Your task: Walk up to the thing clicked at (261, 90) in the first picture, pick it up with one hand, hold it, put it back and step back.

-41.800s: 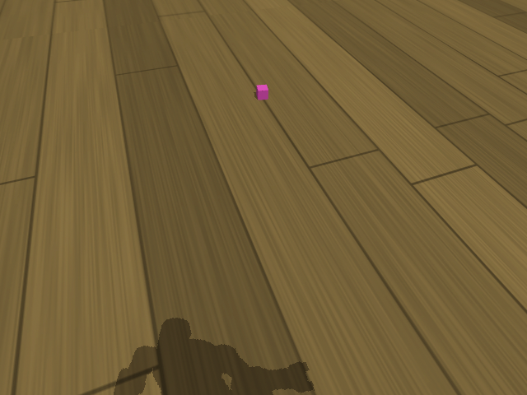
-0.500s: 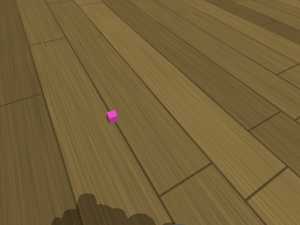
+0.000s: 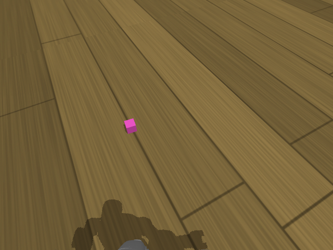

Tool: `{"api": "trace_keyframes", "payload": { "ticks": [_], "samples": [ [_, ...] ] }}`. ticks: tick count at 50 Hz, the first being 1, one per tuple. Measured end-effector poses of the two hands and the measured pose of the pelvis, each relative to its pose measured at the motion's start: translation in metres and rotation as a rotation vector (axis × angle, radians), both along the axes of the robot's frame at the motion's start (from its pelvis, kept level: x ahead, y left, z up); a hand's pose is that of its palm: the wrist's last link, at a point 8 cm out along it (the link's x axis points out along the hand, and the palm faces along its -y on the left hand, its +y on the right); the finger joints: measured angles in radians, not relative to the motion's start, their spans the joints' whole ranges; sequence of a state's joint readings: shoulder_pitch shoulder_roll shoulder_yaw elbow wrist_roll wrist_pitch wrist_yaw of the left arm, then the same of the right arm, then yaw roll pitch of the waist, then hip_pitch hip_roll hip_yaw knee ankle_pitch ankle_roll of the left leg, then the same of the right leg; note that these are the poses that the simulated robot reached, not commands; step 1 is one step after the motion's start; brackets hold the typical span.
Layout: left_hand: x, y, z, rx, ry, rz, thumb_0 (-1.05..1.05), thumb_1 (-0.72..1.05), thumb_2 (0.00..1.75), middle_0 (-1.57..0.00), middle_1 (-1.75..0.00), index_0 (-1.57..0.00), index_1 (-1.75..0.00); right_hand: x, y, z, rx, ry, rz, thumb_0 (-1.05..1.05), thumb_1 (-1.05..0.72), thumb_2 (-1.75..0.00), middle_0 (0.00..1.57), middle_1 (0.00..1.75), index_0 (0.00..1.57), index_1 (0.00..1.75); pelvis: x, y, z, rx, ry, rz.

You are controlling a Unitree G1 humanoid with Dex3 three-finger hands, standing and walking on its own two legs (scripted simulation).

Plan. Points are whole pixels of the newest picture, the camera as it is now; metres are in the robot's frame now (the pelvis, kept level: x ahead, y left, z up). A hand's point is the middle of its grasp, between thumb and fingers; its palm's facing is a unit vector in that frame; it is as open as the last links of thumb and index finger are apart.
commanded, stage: step back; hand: left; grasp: from above
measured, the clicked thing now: (130, 126) +0.98 +0.29 -0.73
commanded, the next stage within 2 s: stand in 0.20 s
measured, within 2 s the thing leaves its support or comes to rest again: neither
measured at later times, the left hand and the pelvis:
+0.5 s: hand out of the picture +0.10 +0.27 -0.14, palm faces -0.03 -0.94 -0.33, open 7.4 cm; pelvis +0.01 +0.02 +0.02, yaw -1 degrees
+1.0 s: hand out of the picture +0.08 +0.27 -0.14, palm faces -0.07 -0.94 -0.34, open 7.4 cm; pelvis +0.00 +0.02 +0.02, yaw -2 degrees
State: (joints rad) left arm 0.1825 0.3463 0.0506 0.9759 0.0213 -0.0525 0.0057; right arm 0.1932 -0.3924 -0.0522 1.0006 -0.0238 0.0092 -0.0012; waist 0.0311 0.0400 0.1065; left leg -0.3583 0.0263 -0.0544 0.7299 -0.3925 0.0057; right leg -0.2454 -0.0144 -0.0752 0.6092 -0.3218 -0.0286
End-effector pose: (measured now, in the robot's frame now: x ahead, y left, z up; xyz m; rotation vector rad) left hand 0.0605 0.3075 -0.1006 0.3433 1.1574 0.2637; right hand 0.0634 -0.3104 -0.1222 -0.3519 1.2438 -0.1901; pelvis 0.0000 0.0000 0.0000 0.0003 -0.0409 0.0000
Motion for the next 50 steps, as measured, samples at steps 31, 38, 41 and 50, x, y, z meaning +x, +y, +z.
{"api": "trace_keyframes", "payload": {
  "ticks": [31,38,41,50],
  "samples": [
    [0.027,0.007,0.000,-0.064,0.034,-0.063,0.00,0.90,0.90,-0.21,-0.30,-0.21,-0.30,0.026,0.034,0.026,0.036,-0.083,-0.033,0.00,-0.91,-0.90,0.20,0.30,0.20,0.30,0.005,0.020,0.018,-0.005,-0.024,-0.022],
    [0.020,0.009,-0.002,-0.064,0.064,-0.067,0.00,0.91,0.90,-0.21,-0.30,-0.21,-0.30,-0.001,0.030,0.024,0.026,-0.018,-0.064,0.00,-0.91,-0.90,0.20,0.30,0.20,0.30,0.003,0.020,0.019,-0.005,-0.015,-0.025],
    [0.018,0.010,-0.002,-0.064,0.074,-0.068,0.00,0.91,0.90,-0.21,-0.30,-0.21,-0.30,-0.009,0.030,0.023,0.025,-0.001,-0.075,0.00,-0.91,-0.90,0.20,0.30,0.20,0.30,0.003,0.021,0.019,-0.005,-0.015,-0.027],
    [0.018,0.010,-0.002,-0.064,0.081,-0.069,0.00,0.91,0.90,-0.21,-0.30,-0.21,-0.30,-0.013,0.034,0.021,0.033,0.009,-0.076,0.00,-0.91,-0.90,0.20,0.30,0.20,0.30,0.004,0.022,0.019,-0.002,-0.007,-0.027]
  ]
}}
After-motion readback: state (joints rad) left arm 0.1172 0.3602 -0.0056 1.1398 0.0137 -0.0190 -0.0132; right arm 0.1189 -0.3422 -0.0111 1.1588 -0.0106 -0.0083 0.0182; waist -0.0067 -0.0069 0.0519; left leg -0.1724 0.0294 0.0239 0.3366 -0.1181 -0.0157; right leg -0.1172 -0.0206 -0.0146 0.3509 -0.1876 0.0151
